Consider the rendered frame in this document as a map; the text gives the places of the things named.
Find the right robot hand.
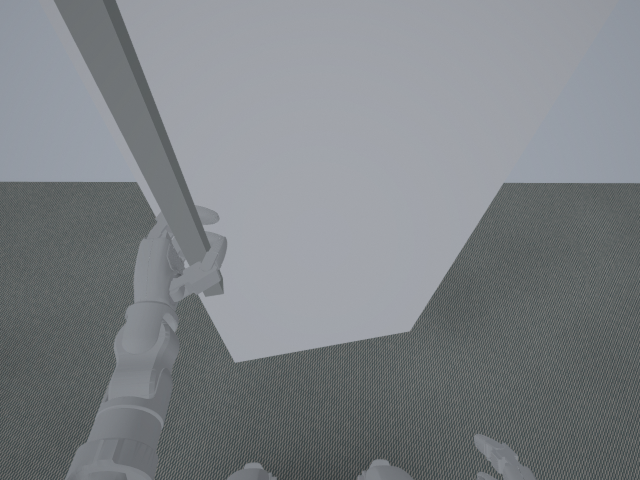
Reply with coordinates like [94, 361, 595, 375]
[474, 434, 537, 480]

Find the fridge door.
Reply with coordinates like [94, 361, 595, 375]
[38, 0, 619, 363]

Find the handle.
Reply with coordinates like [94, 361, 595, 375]
[54, 0, 224, 297]

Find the robot shin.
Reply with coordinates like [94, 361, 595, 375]
[369, 459, 390, 468]
[244, 462, 264, 470]

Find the robot left forearm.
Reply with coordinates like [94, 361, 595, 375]
[65, 301, 180, 480]

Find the robot right shin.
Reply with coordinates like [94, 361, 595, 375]
[369, 459, 390, 468]

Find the left robot hand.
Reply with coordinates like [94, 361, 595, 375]
[134, 205, 227, 311]

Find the robot left shin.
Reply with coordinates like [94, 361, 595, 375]
[244, 462, 264, 470]

